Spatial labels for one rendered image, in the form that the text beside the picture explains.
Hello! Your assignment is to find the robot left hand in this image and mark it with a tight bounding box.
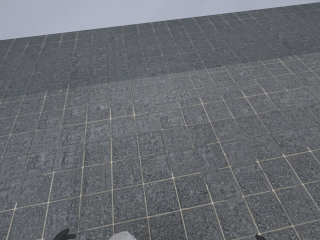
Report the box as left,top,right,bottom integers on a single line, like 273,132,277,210
53,229,76,240

